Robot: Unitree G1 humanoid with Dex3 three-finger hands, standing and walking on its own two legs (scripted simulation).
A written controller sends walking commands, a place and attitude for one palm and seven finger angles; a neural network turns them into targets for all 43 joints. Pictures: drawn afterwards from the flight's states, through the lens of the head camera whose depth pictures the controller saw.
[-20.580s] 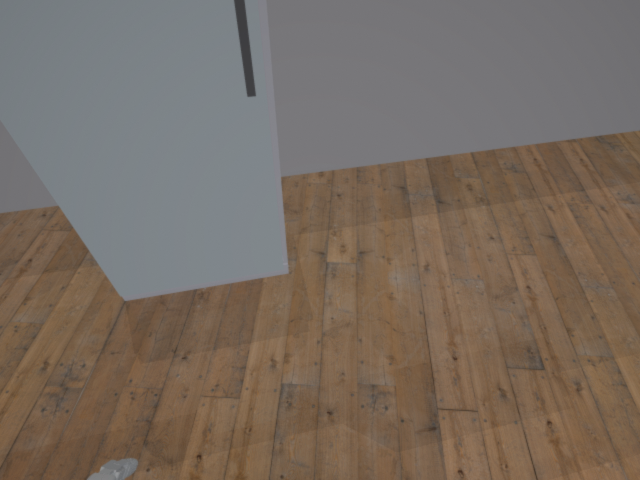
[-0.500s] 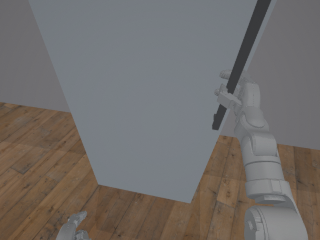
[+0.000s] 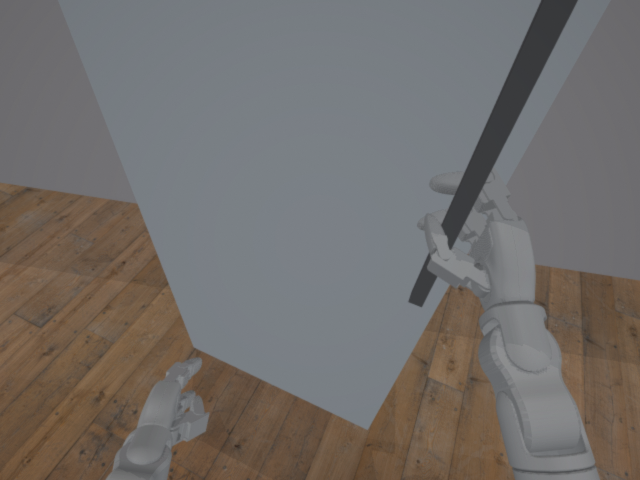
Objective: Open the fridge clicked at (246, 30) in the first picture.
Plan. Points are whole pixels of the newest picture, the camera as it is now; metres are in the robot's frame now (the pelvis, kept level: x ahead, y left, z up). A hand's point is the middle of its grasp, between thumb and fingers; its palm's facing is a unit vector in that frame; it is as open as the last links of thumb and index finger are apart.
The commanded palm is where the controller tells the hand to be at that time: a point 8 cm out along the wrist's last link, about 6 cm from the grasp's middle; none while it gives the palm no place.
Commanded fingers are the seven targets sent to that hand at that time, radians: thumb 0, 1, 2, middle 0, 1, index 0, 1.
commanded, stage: walk backward, drawing the door open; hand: right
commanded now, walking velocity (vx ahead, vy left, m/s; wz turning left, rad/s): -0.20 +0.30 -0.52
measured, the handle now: (485, 148) +0.36 -0.11 +0.27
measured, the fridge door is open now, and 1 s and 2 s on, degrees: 15 45 80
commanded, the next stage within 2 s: stop walking and hold the door back in 1.90 s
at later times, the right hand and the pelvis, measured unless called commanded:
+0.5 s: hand (375, 360) +0.20 -0.02 +0.17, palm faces -0.02 +0.98 -0.21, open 7.3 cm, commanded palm +0.17 -0.07 +0.19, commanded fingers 0.00 -0.90 -0.90 0.45 1.40 0.45 1.40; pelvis -0.10 +0.08 -0.01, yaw -11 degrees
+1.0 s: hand out of the picture +0.10 +0.10 +0.17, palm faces +0.32 +0.93 -0.19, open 7.4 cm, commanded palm +0.07 +0.07 +0.18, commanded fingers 0.00 -0.90 -0.90 0.45 1.40 0.45 1.40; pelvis -0.13 +0.29 -0.02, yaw -35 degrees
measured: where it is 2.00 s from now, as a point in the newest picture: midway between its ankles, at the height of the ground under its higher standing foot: outside the picture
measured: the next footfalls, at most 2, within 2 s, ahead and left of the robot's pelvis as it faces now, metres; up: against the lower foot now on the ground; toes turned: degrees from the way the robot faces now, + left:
right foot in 0.36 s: -0.02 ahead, -0.10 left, +0.00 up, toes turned -9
left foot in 0.58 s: +0.00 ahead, +0.21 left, +0.00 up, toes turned -15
